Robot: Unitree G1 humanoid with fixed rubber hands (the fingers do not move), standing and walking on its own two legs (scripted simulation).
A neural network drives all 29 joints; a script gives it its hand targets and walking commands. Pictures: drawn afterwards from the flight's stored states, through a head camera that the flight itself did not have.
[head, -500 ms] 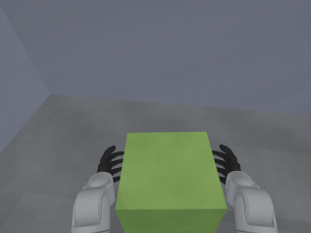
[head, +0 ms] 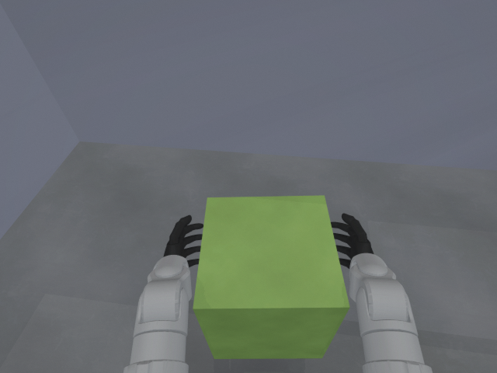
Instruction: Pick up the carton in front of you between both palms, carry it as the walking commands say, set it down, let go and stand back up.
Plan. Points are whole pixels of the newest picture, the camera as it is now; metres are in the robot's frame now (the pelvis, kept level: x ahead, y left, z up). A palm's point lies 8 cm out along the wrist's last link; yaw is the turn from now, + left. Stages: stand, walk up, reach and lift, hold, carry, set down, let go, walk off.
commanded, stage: carry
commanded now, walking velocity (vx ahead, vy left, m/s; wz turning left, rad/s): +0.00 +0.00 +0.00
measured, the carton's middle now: (266, 280) +0.30 +0.00 -0.06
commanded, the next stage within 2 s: hold in 1.00 s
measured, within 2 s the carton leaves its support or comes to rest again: neither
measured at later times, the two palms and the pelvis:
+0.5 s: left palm (171, 268) +0.28 +0.15 +0.04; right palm (359, 266) +0.28 -0.14 +0.04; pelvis -0.01 +0.00 +0.00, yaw +0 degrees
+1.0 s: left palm (166, 273) +0.27 +0.16 +0.04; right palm (357, 271) +0.27 -0.14 +0.04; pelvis -0.02 +0.01 +0.00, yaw +0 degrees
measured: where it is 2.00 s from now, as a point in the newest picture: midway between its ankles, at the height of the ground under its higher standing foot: outside the picture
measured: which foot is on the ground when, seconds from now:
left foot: down 0.00-1.00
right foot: down 0.00-1.00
